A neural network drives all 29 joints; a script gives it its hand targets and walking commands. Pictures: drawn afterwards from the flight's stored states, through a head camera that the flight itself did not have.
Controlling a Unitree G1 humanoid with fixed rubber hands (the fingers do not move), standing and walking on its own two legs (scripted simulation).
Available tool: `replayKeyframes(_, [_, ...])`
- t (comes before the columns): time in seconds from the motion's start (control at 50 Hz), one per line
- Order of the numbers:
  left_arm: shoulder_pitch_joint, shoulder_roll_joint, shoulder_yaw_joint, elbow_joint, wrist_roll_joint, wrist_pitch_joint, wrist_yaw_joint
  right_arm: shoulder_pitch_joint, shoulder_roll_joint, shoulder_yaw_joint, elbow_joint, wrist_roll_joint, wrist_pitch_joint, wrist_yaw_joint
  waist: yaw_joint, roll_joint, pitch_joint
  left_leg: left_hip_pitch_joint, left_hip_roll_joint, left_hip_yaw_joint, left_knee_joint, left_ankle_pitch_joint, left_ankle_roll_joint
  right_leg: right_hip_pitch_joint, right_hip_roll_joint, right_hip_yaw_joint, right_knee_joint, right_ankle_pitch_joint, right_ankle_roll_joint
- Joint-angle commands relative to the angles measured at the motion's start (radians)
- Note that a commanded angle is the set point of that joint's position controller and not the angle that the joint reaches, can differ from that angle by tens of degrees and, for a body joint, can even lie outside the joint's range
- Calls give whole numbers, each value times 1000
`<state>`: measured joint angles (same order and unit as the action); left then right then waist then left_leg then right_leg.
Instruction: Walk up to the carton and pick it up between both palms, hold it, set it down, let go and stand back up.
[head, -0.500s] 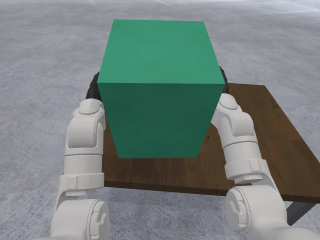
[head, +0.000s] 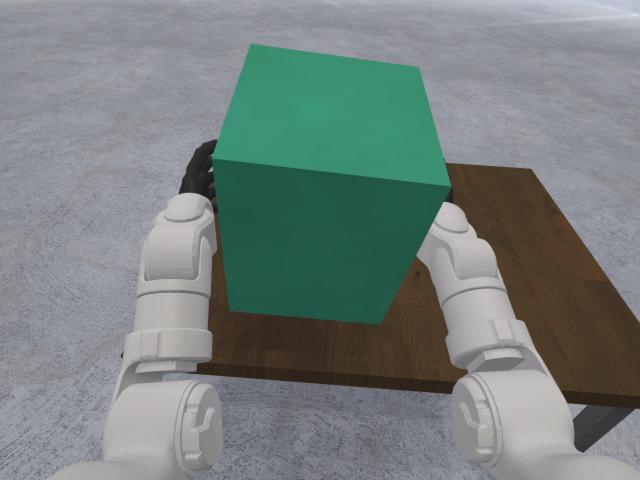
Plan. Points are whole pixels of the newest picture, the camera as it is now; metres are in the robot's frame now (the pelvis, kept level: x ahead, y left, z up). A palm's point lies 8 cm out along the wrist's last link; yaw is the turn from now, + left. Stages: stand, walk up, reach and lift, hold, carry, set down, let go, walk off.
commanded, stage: hold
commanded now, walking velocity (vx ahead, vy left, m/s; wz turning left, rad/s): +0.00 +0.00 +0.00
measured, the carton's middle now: (320, 194) +0.39 +0.01 +0.21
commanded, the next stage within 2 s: none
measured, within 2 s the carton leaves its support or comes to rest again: neither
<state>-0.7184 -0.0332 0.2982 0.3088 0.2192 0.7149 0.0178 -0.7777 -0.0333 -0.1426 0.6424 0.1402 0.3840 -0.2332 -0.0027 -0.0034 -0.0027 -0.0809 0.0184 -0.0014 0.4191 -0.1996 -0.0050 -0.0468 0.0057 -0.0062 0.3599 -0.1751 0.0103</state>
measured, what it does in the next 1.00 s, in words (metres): stands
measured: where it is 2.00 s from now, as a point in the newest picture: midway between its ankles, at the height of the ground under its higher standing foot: outside the picture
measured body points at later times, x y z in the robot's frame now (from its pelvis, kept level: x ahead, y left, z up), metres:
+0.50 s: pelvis +0.00 +0.00 +0.00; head -0.07 +0.01 +0.45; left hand +0.35 +0.16 +0.21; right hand +0.38 -0.13 +0.22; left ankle +0.03 +0.12 -0.74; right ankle +0.02 -0.13 -0.74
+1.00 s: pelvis +0.00 +0.00 +0.00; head -0.06 +0.01 +0.45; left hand +0.38 +0.16 +0.21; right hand +0.40 -0.13 +0.20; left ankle +0.03 +0.12 -0.74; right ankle +0.02 -0.13 -0.74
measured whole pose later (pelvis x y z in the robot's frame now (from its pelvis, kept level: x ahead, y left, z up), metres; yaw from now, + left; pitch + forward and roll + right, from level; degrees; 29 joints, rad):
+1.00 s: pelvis +0.00 +0.00 +0.00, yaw +0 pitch -8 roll -1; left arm -0.71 -0.03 0.29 0.27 0.22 0.74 0.01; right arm -0.76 -0.03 -0.14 0.60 0.15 0.39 -0.24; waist 0.00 0.00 0.00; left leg -0.08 0.02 0.00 0.42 -0.20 -0.01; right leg -0.04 0.01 -0.01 0.36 -0.18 0.01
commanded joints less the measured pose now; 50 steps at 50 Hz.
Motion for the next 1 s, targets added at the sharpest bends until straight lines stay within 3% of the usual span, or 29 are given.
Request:
replayKeyframes(0.0, [-689,-574,-529,-301,-141,-49,-155,-757,587,440,-403,167,-17,104,-133,20,-468,154,-49,-11,-61,365,-54,229,68,-33,-70,276,23])
replayKeyframes(0.04, [-673,-582,-549,-336,-161,-38,-153,-762,580,462,-478,191,-8,92,-138,24,-494,169,-55,-21,-41,438,-58,235,70,-32,-56,355,28])
replayKeyframes(0.06, [-663,-574,-581,-405,-176,-35,-152,-746,567,476,-525,198,-2,85,-159,24,-548,200,-51,-26,-26,486,-70,250,76,-39,-47,401,28])
replayKeyframes(0.08, [-686,-566,-591,-459,-182,-33,-148,-738,572,491,-550,215,7,80,-157,41,-552,203,-61,-24,-14,523,-78,248,77,-35,-43,422,35])
replayKeyframes(0.12, [-696,-549,-604,-512,-192,-25,-142,-646,547,479,-499,203,44,78,-193,64,-500,196,-54,-34,-24,484,-93,220,71,-31,-37,424,30])
replayKeyframes(0.14, [-687,-535,-584,-495,-178,-17,-146,-631,547,475,-474,194,62,78,-184,45,-477,192,-54,-26,-28,465,-85,209,69,-34,-45,406,35])
replayKeyframes(0.18, [-617,-520,-544,-403,-141,13,-165,-576,508,438,-420,160,91,79,-194,21,-369,144,-54,-22,-66,360,-76,209,62,-31,-64,339,29])
replayKeyframes(0.2, [-612,-500,-520,-420,-130,17,-182,-560,523,449,-421,154,100,78,-182,2,-384,119,-56,-15,-66,341,-75,253,55,-25,-52,368,32])
replayKeyframes(0.24, [-604,-499,-520,-422,-116,35,-206,-543,475,415,-379,147,116,86,-202,37,-342,107,-52,-12,-88,316,-87,231,52,-26,-62,335,22])
replayKeyframes(0.26, [-588,-504,-501,-405,-105,43,-214,-563,477,411,-380,154,113,89,-184,35,-335,99,-52,-13,-93,313,-83,243,50,-23,-62,332,19])
replayKeyframes(0.28, [-600,-512,-510,-418,-121,37,-214,-572,489,415,-411,147,112,90,-194,22,-372,101,-54,-13,-91,307,-80,256,53,-23,-58,348,20])
replayKeyframes(0.36, [-700,-529,-523,-422,-141,17,-203,-659,522,396,-408,140,96,107,-178,41,-400,93,-51,-15,-96,273,-79,216,54,-28,-63,260,18])
replayKeyframes(0.5, [-775,-522,-460,-270,-118,-7,-208,-715,552,323,-263,76,67,147,-154,15,-307,-16,-40,-2,-168,17,-45,182,41,-28,-82,59,0])
replayKeyframes(0.54, [-800,-539,-445,-217,-104,-12,-211,-729,532,262,-192,32,54,163,-180,48,-265,-64,-26,-4,-211,-99,-37,159,39,-41,-75,-14,-6])
replayKeyframes(0.6, [-765,-541,-426,-119,-95,-22,-208,-804,551,263,-211,22,20,172,-150,16,-259,-84,-29,7,-219,-146,-17,163,36,-48,-82,-53,1])
replayKeyframes(0.64, [-763,-576,-435,-113,-101,-30,-201,-835,548,253,-232,17,-8,173,-158,22,-282,-68,-21,-2,-217,-101,-18,164,42,-53,-76,-16,-2])
replayKeyframes(0.66, [-767,-572,-428,-104,-99,-36,-200,-853,558,265,-244,24,-18,173,-148,12,-309,-62,-26,2,-209,-103,-7,165,43,-49,-81,-23,1])
replayKeyframes(0.7, [-800,-592,-459,-124,-114,-49,-193,-863,565,266,-251,30,-32,170,-163,36,-314,-50,-21,-8,-201,-68,-24,169,44,-54,-74,6,-2])
replayKeyframes(0.72, [-796,-599,-468,-137,-117,-54,-187,-871,575,286,-262,43,-40,170,-142,33,-350,-30,-20,-8,-188,-23,-26,172,46,-49,-76,23,2])
replayKeyframes(0.78, [-812,-593,-470,-118,-116,-61,-173,-884,573,289,-242,37,-48,169,-142,34,-346,-22,-18,-4,-192,-45,-28,150,46,-57,-81,-11,0])
replayKeyframes(0.82, [-776,-601,-482,-160,-118,-60,-170,-823,584,325,-257,56,-45,159,-144,14,-358,29,-26,-5,-162,57,-31,158,50,-50,-86,46,5])
replayKeyframes(0.86, [-739,-581,-464,-142,-112,-54,-172,-825,589,343,-269,65,-39,147,-126,-11,-330,36,-39,7,-153,73,-22,156,46,-42,-99,54,9])
replayKeyframes(0.9, [-701,-584,-459,-133,-94,-40,-174,-799,562,345,-272,81,-32,140,-134,11,-313,40,-39,2,-145,118,-33,169,48,-42,-97,88,5])
replayKeyframes(0.92, [-689,-589,-483,-165,-108,-41,-176,-808,577,378,-327,85,-38,134,-127,-9,-361,80,-43,2,-128,174,-30,176,51,-48,-92,135,12])
replayKeyframes(0.98, [-661,-593,-537,-267,-135,-37,-175,-769,567,427,-424,137,-30,107,-152,7,-451,149,-48,-7,-75,333,-50,225,62,-39,-76,274,21])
